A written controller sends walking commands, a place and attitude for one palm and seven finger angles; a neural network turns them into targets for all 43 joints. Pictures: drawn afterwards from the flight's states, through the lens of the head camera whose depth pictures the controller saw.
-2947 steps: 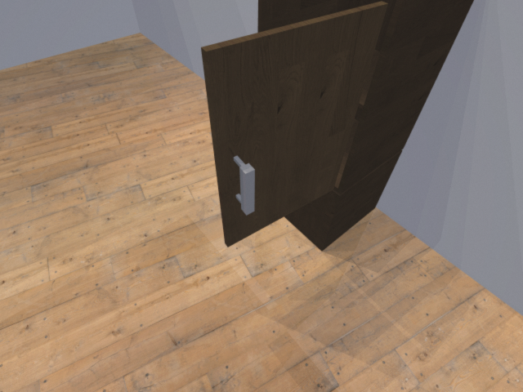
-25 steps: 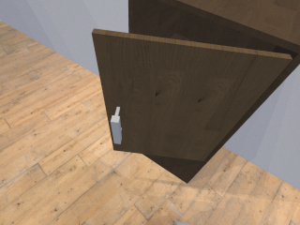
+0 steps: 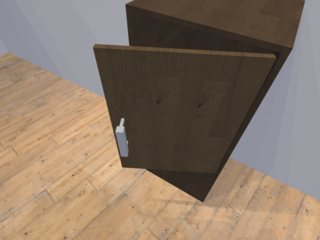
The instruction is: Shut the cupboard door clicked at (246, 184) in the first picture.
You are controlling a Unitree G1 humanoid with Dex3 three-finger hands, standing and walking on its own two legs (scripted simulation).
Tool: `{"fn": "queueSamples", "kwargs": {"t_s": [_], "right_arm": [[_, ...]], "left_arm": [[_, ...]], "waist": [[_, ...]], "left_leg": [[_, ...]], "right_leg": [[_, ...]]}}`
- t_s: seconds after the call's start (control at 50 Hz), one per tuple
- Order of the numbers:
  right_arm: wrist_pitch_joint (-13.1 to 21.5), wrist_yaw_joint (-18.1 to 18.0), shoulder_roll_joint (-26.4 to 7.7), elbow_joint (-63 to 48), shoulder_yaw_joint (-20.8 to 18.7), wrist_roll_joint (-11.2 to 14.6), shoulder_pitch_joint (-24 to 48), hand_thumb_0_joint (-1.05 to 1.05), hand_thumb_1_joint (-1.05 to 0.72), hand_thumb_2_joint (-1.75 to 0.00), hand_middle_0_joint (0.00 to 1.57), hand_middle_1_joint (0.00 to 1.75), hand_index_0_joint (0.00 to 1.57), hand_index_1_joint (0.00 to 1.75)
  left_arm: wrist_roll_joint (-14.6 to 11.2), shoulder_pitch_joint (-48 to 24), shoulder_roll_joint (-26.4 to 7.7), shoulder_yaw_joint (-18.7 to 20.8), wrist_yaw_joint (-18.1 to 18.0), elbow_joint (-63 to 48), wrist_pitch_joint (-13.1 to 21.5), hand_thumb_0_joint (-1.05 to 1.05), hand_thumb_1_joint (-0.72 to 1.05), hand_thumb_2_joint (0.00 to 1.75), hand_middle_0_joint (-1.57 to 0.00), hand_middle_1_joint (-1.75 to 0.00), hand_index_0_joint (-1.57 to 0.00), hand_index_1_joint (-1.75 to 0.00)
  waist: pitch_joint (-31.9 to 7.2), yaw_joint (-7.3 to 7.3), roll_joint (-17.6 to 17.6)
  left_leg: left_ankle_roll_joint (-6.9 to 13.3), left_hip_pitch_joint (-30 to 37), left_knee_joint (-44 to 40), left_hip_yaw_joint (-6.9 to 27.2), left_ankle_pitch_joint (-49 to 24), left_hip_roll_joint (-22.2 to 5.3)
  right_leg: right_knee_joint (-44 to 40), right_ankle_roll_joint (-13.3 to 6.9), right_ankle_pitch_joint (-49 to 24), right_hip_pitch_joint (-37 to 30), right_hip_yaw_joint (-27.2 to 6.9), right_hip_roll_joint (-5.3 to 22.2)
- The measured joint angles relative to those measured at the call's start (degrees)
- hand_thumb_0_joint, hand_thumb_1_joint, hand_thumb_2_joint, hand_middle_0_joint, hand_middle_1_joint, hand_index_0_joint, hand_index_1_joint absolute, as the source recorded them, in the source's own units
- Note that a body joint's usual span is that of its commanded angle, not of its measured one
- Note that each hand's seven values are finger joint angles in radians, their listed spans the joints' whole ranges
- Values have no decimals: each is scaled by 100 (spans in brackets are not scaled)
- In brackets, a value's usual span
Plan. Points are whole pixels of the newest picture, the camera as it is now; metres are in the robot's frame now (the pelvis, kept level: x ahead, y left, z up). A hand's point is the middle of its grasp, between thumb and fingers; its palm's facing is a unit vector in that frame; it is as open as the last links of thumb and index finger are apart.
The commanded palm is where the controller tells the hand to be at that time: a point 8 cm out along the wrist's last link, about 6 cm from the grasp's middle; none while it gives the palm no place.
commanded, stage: look again from close up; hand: left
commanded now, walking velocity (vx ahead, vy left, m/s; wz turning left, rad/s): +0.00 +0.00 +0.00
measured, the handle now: (123, 137) +0.45 +0.15 -0.08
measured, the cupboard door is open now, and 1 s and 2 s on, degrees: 28 28 28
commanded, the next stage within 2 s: raise the hand and make a fist in 0.60 s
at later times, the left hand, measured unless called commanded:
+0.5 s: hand out of the picture +0.00 +0.16 -0.18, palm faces +0.01 -0.98 -0.19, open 7.4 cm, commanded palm none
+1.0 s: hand (106, 211) +0.20 +0.14 -0.03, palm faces +0.01 -1.00 -0.01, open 6.7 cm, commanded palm +0.13 +0.21 -0.08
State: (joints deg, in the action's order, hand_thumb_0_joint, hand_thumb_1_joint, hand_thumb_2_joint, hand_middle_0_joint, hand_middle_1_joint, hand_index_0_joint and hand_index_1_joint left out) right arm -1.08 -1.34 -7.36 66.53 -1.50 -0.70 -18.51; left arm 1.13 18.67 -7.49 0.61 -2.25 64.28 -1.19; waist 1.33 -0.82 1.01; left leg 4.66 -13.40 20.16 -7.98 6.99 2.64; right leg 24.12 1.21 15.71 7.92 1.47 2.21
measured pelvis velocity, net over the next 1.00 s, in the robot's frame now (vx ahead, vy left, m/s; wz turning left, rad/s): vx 0.00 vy -0.03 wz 0.05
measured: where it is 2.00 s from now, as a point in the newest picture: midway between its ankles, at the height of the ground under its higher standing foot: outside the picture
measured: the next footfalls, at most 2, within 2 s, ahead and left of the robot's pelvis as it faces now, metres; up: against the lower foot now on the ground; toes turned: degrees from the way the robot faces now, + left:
none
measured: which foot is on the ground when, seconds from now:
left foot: down 0.00-1.00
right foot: down 0.00-1.00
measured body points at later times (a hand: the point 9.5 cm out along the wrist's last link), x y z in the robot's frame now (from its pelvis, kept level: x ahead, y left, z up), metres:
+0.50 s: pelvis +0.01 -0.01 -0.01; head +0.02 -0.01 +0.44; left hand +0.01 +0.21 -0.17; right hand +0.03 -0.24 -0.17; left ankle +0.05 +0.06 -0.74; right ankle -0.03 -0.13 -0.74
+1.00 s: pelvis +0.00 -0.03 -0.07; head +0.02 -0.02 +0.38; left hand +0.19 +0.20 -0.03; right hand +0.19 -0.28 -0.13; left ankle +0.05 +0.06 -0.74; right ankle +0.02 -0.12 -0.74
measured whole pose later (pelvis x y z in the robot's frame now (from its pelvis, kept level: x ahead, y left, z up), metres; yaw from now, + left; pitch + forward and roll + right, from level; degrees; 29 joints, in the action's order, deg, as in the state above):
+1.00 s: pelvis +0.00 -0.03 -0.07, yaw +3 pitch +11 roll +1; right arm 15.4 1.2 -13.9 36.4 -3.7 0.8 -11.7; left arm -13.7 21.7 -9.7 6.8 16.7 10.9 33.6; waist -9.2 -1.6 1.7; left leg 3.1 -45.4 58.0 -5.3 23.2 0.6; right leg 60.8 -3.0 28.8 42.6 3.1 0.0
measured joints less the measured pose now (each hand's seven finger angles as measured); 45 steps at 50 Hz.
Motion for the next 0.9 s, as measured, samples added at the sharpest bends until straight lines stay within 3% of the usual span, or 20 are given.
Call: {"fn": "queueSamples", "kwargs": {"t_s": [0.08,0.18,0.24,0.34,0.72,0.74,0.76,0.82,0.86,0.9], "right_arm": [[20,-14,82,51,-1,9,-53,1,-91,-90,20,30,20,30],[36,91,33,-396,79,-30,-86,1,-91,-90,20,30,20,30],[61,80,-28,-518,94,-30,-57,1,-91,-90,20,30,20,30],[80,41,-177,-496,119,-33,84,3,-93,-90,20,30,20,30],[228,26,-237,-423,203,21,506,1,-92,-90,20,30,20,30],[327,-20,-238,-673,220,66,435,1,-92,-90,20,30,20,30],[617,-127,-246,-973,260,165,284,1,-92,-90,21,30,20,30],[1473,-162,-326,-1601,179,257,-53,2,-91,-90,21,30,20,30],[1742,-20,-419,-1998,73,218,-64,2,-91,-90,21,30,20,30],[1807,116,-550,-2329,-4,179,95,2,-91,-90,21,30,20,30]], "left_arm": [[0,163,76,-3,-18,73,19,0,90,90,-19,-30,-20,-30],[34,299,124,-123,-75,-57,147,0,90,90,-20,-30,-20,-30],[21,329,139,-133,-59,-111,193,0,90,90,-20,-30,-20,-30],[11,308,128,-160,-64,-172,248,0,90,90,-20,-30,-20,-30],[5,-259,-192,-160,-78,-307,239,0,91,90,-20,-30,-20,-30],[-156,15,-185,114,-19,-1317,-158,0,91,90,-20,-30,-20,-30],[-362,355,-247,164,-73,-2543,-290,1,91,90,-20,-30,-21,-30],[-798,897,-383,92,-246,-5081,216,1,91,89,-21,-31,-21,-31],[-955,674,-337,184,-84,-5684,842,1,91,90,-22,-33,-22,-33],[-1150,376,-201,347,354,-5705,1658,1,91,90,-24,-35,-24,-35]], "waist": [[-1,14,-10],[40,-75,-193],[-21,-40,-291],[-118,45,-323],[38,55,-17],[120,6,6],[152,1,47],[-98,-75,73],[-311,-189,40],[-548,-235,-46]], "left_leg": [[-5,-4,-29,3,-33,-7],[-6,-574,838,153,341,-153],[50,-653,1048,165,461,-134],[43,-517,1025,101,526,-100],[-57,-198,769,43,571,-190],[-62,-265,886,72,615,-199],[-70,-355,996,91,654,-185],[-106,-570,1104,171,662,-30],[-133,-984,1460,275,741,71],[-143,-1595,2088,311,962,49]], "right_leg": [[7,-13,-6,21,2,-9],[435,-120,223,331,160,-121],[654,-128,349,404,172,-92],[697,-67,424,319,103,-49],[245,-85,338,-49,20,-152],[351,-89,365,5,53,-157],[648,-124,425,182,85,-135],[1566,-185,478,821,71,-36],[1576,-235,571,1279,126,-37],[2029,-267,820,1853,163,-58]]}}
